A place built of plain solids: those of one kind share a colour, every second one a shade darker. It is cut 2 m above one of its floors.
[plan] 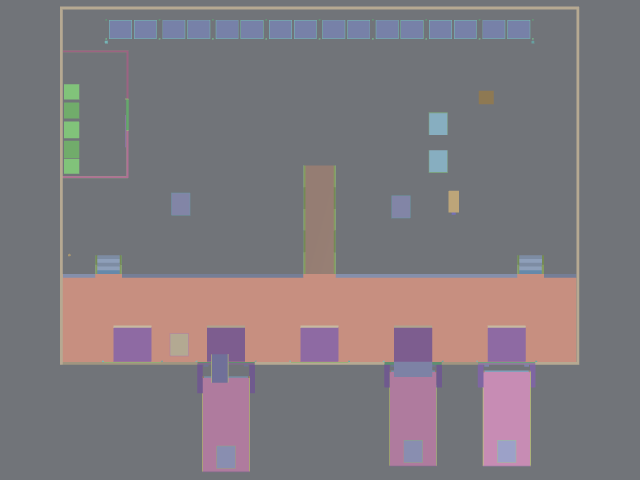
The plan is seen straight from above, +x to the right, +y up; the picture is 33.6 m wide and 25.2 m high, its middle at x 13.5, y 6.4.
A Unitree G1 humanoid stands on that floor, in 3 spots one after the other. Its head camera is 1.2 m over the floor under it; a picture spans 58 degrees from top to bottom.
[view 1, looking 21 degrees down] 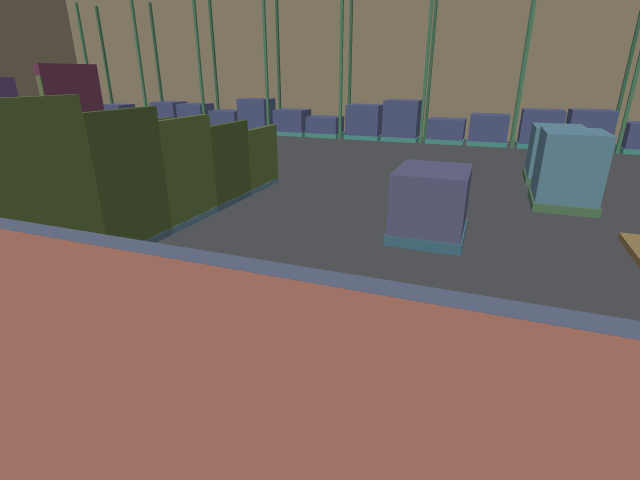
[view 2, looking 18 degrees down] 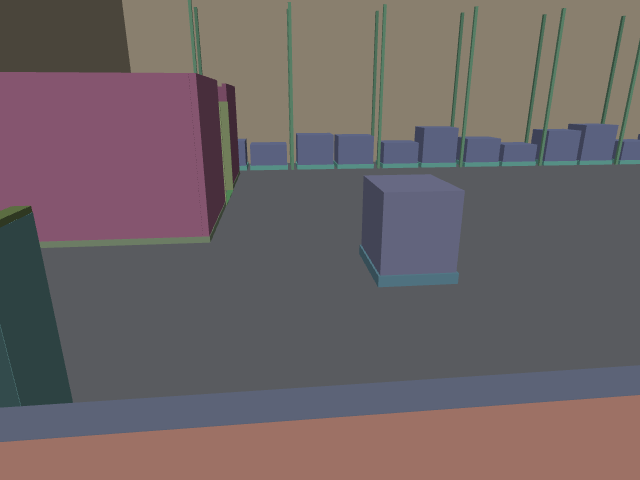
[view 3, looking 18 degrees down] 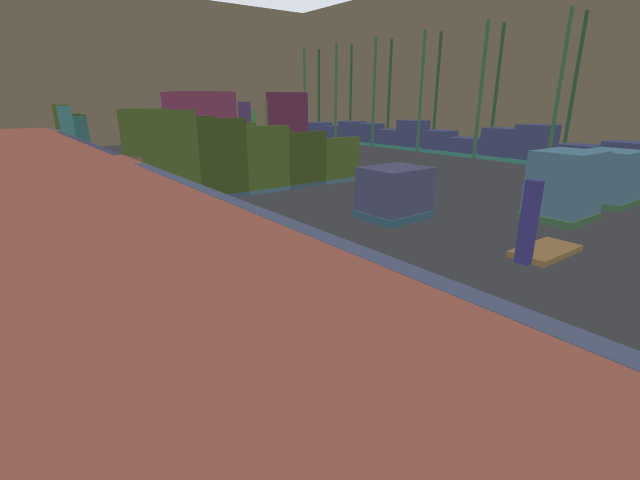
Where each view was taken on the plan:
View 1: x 18.39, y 2.20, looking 111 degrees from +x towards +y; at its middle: ground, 6.00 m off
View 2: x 4.50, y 3.01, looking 84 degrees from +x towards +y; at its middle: ground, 6.96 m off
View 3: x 23.30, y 2.20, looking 143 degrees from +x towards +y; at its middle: south_edge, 3.87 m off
